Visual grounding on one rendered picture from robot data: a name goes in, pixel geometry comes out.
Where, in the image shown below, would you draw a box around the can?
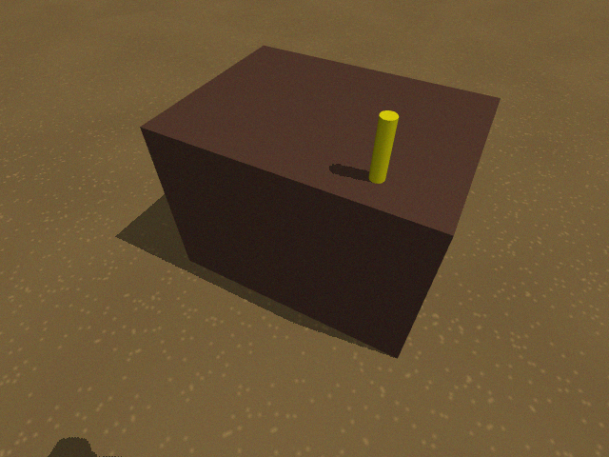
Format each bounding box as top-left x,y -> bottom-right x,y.
368,110 -> 399,184

